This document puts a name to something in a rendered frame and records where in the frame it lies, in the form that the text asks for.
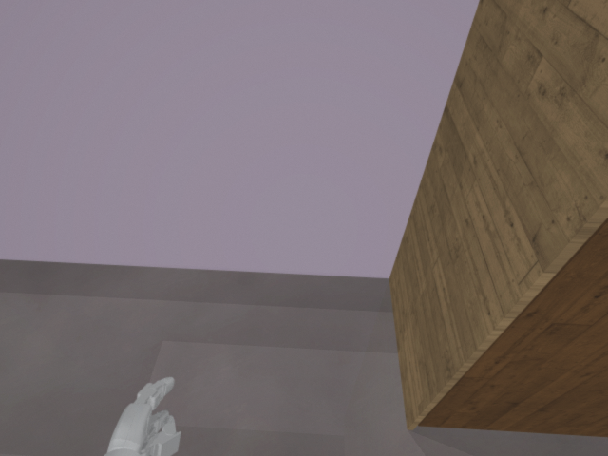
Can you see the wardrobe door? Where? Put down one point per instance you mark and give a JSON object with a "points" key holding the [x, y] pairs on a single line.
{"points": [[548, 371]]}

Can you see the left robot hand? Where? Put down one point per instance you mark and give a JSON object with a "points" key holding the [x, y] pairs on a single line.
{"points": [[138, 429]]}

